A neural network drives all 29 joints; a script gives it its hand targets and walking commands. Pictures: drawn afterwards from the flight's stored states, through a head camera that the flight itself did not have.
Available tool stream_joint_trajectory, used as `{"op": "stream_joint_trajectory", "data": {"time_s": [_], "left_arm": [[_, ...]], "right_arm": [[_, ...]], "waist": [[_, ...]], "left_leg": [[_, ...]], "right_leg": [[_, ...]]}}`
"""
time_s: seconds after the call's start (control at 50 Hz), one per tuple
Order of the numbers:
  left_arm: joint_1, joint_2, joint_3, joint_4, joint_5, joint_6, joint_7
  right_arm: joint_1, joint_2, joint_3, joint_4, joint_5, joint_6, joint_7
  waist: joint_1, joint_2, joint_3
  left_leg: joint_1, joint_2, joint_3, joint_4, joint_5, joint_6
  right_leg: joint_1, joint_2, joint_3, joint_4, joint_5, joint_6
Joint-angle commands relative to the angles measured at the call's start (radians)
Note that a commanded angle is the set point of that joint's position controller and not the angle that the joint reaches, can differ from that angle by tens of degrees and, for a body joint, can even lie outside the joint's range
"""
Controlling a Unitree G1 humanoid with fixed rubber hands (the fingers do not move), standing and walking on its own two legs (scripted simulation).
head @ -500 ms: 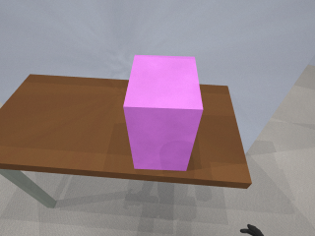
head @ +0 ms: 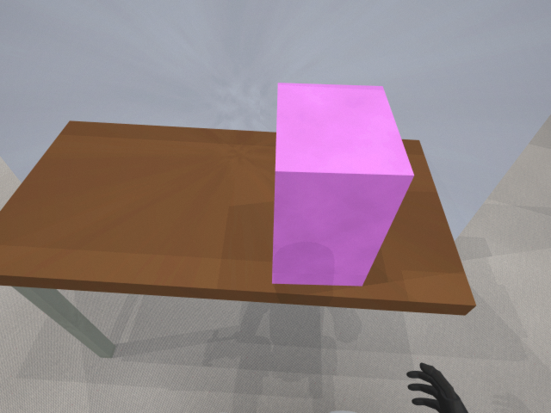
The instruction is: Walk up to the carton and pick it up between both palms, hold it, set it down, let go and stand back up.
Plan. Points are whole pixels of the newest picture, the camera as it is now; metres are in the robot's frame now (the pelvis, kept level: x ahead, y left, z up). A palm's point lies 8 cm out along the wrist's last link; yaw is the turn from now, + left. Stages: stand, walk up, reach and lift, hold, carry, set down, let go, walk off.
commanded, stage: walk up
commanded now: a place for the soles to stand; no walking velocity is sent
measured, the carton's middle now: (323, 192) +0.47 -0.08 +0.03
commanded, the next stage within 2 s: reach and lift in 1.52 s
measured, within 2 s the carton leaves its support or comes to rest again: neither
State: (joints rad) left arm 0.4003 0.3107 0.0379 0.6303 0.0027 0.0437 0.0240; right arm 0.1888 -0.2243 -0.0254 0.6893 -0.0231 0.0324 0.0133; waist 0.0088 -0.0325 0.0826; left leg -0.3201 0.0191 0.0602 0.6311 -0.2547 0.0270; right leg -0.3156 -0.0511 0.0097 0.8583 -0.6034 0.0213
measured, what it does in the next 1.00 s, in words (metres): stands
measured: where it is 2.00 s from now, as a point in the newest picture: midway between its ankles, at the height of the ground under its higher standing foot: outside the picture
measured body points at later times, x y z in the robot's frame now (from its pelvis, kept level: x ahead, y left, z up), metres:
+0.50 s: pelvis -0.01 +0.03 +0.01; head +0.00 +0.03 +0.46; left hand +0.10 +0.28 -0.11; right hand +0.05 -0.25 -0.11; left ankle +0.06 +0.12 -0.72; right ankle +0.00 -0.11 -0.72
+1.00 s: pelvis +0.02 +0.02 +0.00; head +0.03 +0.00 +0.45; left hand +0.19 +0.25 -0.09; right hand +0.07 -0.27 -0.11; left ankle +0.06 +0.12 -0.72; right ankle +0.00 -0.12 -0.72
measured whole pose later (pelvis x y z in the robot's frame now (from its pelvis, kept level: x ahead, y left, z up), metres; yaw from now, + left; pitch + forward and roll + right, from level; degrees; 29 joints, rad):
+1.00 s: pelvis +0.02 +0.02 +0.00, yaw -13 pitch -1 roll +1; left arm 0.33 0.29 0.02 0.58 0.01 0.00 0.00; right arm 0.23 -0.30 0.00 0.70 -0.01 0.04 0.01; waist -0.01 0.00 0.04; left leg -0.28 0.09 0.26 0.62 -0.32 0.02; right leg -0.31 0.05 0.18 0.67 -0.34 0.01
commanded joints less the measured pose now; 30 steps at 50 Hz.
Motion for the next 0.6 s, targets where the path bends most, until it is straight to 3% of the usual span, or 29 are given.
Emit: {"op": "stream_joint_trajectory", "data": {"time_s": [0.0,0.04,0.08,0.1,0.12,0.14,0.16,0.22,0.28,0.34,0.38,0.42,0.46,0.58], "left_arm": [[0.090,0.075,0.036,-0.078,0.010,-0.041,0.003],[0.095,0.060,0.042,-0.080,0.016,-0.048,-0.006],[0.119,0.072,0.052,-0.086,0.020,-0.061,-0.015],[0.104,0.096,0.059,-0.092,0.023,-0.068,-0.019],[0.052,0.138,0.068,-0.105,0.023,-0.068,-0.022],[0.020,0.159,0.074,-0.102,0.011,-0.068,-0.024],[-0.014,0.146,0.066,-0.104,0.006,-0.069,-0.025],[-0.024,0.109,0.045,-0.108,0.001,-0.074,-0.026],[0.031,0.073,0.038,-0.090,0.001,-0.073,-0.036],[0.066,0.057,0.035,-0.080,0.010,-0.072,-0.037],[0.065,0.066,0.039,-0.087,0.015,-0.077,-0.033],[0.074,0.066,0.044,-0.085,0.016,-0.077,-0.031],[0.054,0.075,0.039,-0.081,0.013,-0.075,-0.026],[0.035,0.083,0.032,-0.083,0.010,-0.082,-0.021]], "right_arm": [[-0.024,-0.213,-0.060,-0.081,-0.009,-0.017,-0.021],[-0.047,-0.205,-0.057,-0.079,-0.004,-0.011,-0.018],[-0.090,-0.196,-0.042,-0.081,0.012,-0.008,-0.012],[-0.075,-0.175,-0.034,-0.082,0.019,-0.009,-0.006],[-0.034,-0.152,-0.030,-0.081,0.030,-0.011,-0.002],[-0.025,-0.152,-0.036,-0.063,0.028,-0.009,0.001],[-0.015,-0.148,-0.039,-0.054,0.017,-0.008,0.004],[0.005,-0.157,-0.039,-0.044,0.004,-0.034,0.006],[0.018,-0.188,-0.040,-0.032,0.007,-0.052,0.000],[0.009,-0.196,-0.036,-0.034,0.015,-0.048,-0.005],[0.018,-0.194,-0.030,-0.036,0.014,-0.046,-0.006],[0.028,-0.203,-0.033,-0.032,0.011,-0.039,-0.007],[0.031,-0.198,-0.025,-0.038,0.018,-0.034,-0.009],[0.055,-0.209,-0.015,-0.045,0.014,-0.032,-0.012]], "waist": [[-0.014,0.204,-0.083],[-0.003,0.162,-0.073],[0.036,0.113,-0.046],[0.030,0.057,-0.030],[-0.002,-0.038,-0.012],[-0.009,-0.057,0.007],[-0.024,-0.085,0.035],[-0.034,-0.057,0.021],[-0.010,-0.012,-0.025],[0.012,0.064,-0.005],[0.011,0.071,-0.045],[0.010,0.115,-0.045],[0.007,0.131,-0.017],[-0.017,0.056,-0.059]], "left_leg": [[0.057,0.272,-0.262,-0.252,0.113,0.199],[-0.004,0.263,-0.234,-0.243,-0.004,0.171],[-0.117,0.228,-0.180,-0.222,-0.172,0.100],[-0.142,0.191,-0.135,-0.195,-0.254,0.053],[-0.121,0.129,-0.089,-0.161,-0.324,0.010],[0.013,0.060,-0.034,-0.070,-0.284,-0.014],[0.092,0.036,-0.032,-0.035,-0.200,-0.011],[0.143,0.071,-0.069,-0.117,-0.098,0.012],[0.078,0.141,-0.147,-0.238,-0.236,0.033],[-0.024,0.178,-0.159,-0.318,-0.349,0.044],[-0.025,0.181,-0.137,-0.313,-0.313,0.041],[-0.030,0.184,-0.117,-0.314,-0.351,0.042],[-0.022,0.192,-0.105,-0.324,-0.354,0.042],[0.078,0.183,-0.043,-0.240,-0.193,0.043]], "right_leg": [[-0.027,0.010,0.016,-0.043,0.046,0.002],[0.051,0.026,-0.003,-0.166,0.149,-0.004],[0.160,0.029,0.026,-0.343,0.341,-0.036],[0.136,-0.008,0.103,-0.395,0.300,-0.063],[0.036,-0.067,0.233,-0.471,0.080,-0.103],[-0.134,-0.107,0.290,-0.557,-0.120,-0.132],[-0.222,-0.114,0.304,-0.606,-0.177,-0.131],[-0.215,-0.066,0.222,-0.554,-0.017,-0.087],[-0.110,-0.002,0.132,-0.439,0.095,-0.062],[-0.024,0.032,0.100,-0.359,0.189,-0.054],[0.018,0.026,0.108,-0.344,0.247,-0.056],[0.004,0.031,0.112,-0.339,0.203,-0.061],[-0.019,0.034,0.122,-0.347,0.245,-0.052],[-0.050,0.025,0.168,-0.347,0.355,-0.052]]}}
